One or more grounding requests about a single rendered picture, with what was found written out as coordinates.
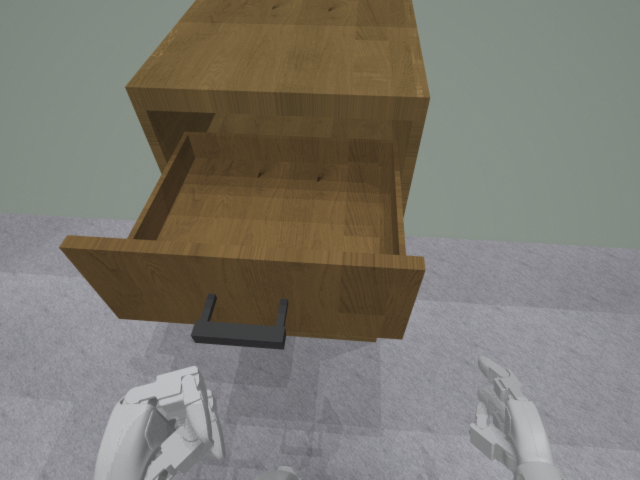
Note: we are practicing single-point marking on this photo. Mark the drawer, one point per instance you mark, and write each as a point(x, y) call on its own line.
point(259, 218)

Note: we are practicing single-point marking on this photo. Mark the right robot hand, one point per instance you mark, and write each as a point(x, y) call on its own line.
point(517, 421)

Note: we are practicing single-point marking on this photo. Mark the handle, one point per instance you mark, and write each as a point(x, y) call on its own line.
point(234, 334)

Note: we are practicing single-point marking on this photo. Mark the left robot hand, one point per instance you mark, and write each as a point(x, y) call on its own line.
point(136, 430)

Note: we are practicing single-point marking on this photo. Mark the left robot shin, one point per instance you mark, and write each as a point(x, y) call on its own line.
point(284, 468)

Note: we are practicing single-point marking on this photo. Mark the cabinet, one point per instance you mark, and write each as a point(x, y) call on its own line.
point(311, 68)

